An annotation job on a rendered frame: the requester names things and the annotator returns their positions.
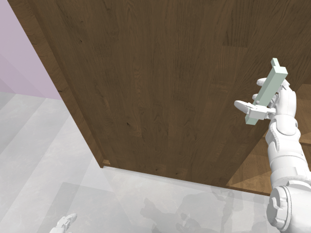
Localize robot right forearm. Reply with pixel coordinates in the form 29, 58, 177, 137
265, 115, 311, 192

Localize handle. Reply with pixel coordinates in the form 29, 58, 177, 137
245, 58, 288, 125

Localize robot right hand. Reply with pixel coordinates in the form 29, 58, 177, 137
234, 78, 296, 120

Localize robot right upper arm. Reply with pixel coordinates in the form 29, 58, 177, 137
266, 186, 311, 233

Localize robot left hand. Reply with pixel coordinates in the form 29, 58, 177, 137
49, 213, 77, 233

